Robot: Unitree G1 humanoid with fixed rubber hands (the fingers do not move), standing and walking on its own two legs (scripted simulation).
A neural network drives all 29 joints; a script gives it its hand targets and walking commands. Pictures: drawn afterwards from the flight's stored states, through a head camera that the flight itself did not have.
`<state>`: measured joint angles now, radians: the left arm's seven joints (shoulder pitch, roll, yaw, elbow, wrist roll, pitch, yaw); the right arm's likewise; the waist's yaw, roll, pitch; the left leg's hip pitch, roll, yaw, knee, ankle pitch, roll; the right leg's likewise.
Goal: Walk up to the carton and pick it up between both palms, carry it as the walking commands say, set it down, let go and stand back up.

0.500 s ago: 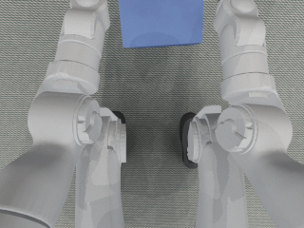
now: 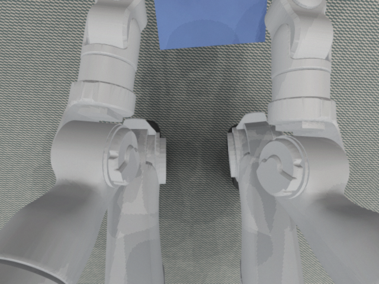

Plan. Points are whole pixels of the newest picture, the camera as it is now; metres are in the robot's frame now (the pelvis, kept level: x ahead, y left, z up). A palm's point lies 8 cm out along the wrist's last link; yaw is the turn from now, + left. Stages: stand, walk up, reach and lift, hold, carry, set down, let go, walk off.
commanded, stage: reach and lift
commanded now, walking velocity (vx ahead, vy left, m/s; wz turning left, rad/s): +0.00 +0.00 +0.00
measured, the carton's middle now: out of the picture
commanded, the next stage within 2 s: none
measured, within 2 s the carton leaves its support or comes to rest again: neither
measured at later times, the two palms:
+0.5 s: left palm out of the picture +0.53 +0.10 -0.06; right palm out of the picture +0.52 -0.13 -0.05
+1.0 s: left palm out of the picture +0.52 +0.10 +0.03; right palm out of the picture +0.50 -0.14 +0.04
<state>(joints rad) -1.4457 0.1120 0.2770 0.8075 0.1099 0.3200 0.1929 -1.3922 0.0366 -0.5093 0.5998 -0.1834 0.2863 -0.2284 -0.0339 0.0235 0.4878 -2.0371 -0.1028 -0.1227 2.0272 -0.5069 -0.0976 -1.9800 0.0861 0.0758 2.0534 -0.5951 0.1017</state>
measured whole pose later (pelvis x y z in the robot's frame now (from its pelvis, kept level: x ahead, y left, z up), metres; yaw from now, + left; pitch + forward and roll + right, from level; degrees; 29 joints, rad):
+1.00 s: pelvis +0.02 +0.00 +0.10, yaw -1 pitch +41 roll -1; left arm -1.09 -0.08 0.45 0.82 0.33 0.33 0.16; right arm -1.03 0.15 -0.58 0.67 -0.32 0.32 -0.14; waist -0.04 0.03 -0.13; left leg -1.92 -0.07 -0.10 1.67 -0.46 -0.06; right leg -1.87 0.08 0.10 1.68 -0.52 0.09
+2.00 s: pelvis +0.06 +0.01 +0.21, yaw +1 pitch +29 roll -2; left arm -0.77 -0.17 0.37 0.75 0.35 0.33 0.19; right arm -0.74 0.25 -0.52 0.63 -0.32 0.29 -0.23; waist -0.06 0.01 -0.19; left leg -1.39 -0.06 -0.12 1.32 -0.44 -0.05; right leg -1.34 0.05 0.08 1.32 -0.49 0.06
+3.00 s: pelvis +0.09 +0.02 +0.33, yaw +0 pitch +9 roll -1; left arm -0.50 -0.23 0.32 0.63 0.35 0.41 0.12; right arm -0.53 0.25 -0.46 0.59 -0.38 0.38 -0.09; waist -0.06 -0.01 -0.08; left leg -0.58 -0.04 -0.09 0.67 -0.25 -0.01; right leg -0.54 0.00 0.12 0.65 -0.28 0.06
